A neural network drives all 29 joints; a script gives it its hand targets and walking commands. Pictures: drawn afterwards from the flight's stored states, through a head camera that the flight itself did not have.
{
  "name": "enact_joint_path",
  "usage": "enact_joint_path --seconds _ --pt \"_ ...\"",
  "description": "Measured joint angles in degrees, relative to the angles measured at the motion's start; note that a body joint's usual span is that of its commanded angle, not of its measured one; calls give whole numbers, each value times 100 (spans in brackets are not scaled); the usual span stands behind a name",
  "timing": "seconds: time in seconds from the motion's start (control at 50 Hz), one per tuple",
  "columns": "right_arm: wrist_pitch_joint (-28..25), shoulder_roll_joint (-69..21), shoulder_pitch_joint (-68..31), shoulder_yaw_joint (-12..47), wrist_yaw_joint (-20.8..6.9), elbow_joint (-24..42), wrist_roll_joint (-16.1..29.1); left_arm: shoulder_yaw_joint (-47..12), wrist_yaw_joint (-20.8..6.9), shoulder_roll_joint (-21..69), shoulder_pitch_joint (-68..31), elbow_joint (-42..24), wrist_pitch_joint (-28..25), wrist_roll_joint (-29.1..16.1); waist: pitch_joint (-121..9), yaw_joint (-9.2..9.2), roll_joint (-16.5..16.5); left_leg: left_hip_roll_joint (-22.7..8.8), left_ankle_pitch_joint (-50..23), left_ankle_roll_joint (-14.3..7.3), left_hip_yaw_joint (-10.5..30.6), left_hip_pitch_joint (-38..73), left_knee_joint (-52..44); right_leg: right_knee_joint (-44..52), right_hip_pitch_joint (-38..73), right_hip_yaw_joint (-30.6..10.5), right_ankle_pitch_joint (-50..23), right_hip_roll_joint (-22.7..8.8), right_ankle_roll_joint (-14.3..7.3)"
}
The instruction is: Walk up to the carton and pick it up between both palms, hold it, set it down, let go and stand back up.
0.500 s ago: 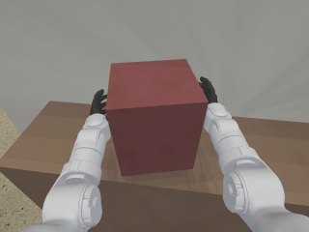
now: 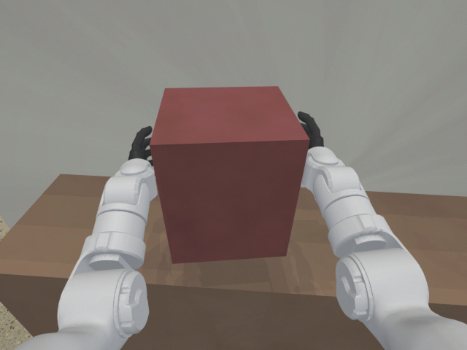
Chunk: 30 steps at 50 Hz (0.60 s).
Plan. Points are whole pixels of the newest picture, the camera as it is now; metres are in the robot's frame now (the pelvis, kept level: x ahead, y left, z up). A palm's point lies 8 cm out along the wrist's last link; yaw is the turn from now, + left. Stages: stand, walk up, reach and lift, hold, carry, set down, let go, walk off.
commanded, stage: reach and lift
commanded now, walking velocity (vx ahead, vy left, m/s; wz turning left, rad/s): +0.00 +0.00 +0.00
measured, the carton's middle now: (226, 173) +0.40 +0.03 +0.16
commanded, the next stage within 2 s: hold in 1.60 s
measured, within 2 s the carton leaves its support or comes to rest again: neither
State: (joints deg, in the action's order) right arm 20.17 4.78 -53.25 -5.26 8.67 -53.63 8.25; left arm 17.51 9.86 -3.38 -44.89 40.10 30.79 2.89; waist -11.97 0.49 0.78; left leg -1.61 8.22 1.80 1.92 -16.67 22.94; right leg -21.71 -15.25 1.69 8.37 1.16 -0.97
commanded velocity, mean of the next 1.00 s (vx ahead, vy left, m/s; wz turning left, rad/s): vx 0.00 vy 0.00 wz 0.00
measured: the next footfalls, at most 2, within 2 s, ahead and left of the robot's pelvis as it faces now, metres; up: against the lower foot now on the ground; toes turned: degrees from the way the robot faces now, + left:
none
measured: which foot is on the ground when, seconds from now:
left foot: down 0.00-1.00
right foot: down 0.00-1.00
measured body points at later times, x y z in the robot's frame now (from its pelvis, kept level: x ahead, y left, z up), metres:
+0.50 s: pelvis +0.00 +0.00 +0.00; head -0.07 +0.00 +0.45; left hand +0.40 +0.17 +0.20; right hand +0.41 -0.13 +0.23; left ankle +0.04 +0.14 -0.74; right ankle +0.03 -0.11 -0.74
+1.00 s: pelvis +0.00 +0.00 +0.00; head -0.07 +0.00 +0.45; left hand +0.40 +0.17 +0.22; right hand +0.41 -0.14 +0.24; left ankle +0.04 +0.14 -0.74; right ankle +0.03 -0.11 -0.74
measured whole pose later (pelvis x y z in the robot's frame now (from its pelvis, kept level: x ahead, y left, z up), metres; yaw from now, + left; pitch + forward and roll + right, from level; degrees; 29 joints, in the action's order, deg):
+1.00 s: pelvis +0.00 +0.00 +0.00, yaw +0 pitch +2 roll -1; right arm 31.1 5.9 -58.3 -5.3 13.5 -48.2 13.7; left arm 17.5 7.8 -6.6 -51.3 37.9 40.3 2.2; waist -11.9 -1.9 1.1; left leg -1.6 8.3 1.8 2.0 -16.5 23.1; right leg -21.6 -14.9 1.7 8.3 1.2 -0.9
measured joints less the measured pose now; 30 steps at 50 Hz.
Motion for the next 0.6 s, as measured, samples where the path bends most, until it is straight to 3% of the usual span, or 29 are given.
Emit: enact_joint_path --seconds 0.22,0.4,0.6 --pt "398 0 -335 0 174 100 29 0 -149 -156 -216 -1 225 3 1 -6 -21 1 -2 -2 0 21 0 2 22 -2 -3 0 0" --pt "570 0 -444 0 225 101 45 0 -196 -261 -410 0 493 3 12 -130 -26 2 -1 -2 3 21 0 8 26 -1 -3 0 0" --pt "840 34 -446 0 432 358 387 0 -248 -289 -462 -75 646 -40 12 -238 2 3 -1 -2 4 21 8 8 30 -3 -4 0 2"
